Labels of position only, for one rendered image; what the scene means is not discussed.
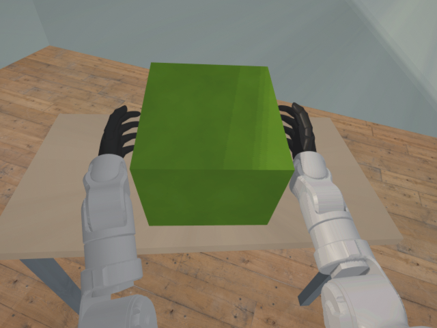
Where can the robot right upper arm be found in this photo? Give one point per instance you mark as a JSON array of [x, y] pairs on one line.
[[363, 301]]

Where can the carton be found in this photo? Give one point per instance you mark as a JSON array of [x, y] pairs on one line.
[[211, 148]]

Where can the table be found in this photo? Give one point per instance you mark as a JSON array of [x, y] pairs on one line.
[[42, 220]]

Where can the left robot hand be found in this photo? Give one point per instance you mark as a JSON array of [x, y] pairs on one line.
[[113, 139]]

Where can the right robot hand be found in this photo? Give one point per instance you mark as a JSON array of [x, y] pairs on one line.
[[301, 133]]

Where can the right robot forearm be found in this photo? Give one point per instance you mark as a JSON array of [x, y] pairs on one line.
[[339, 250]]

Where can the left robot forearm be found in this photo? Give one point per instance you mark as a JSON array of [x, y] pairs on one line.
[[111, 263]]

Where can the robot left upper arm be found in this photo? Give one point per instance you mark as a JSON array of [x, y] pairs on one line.
[[134, 311]]

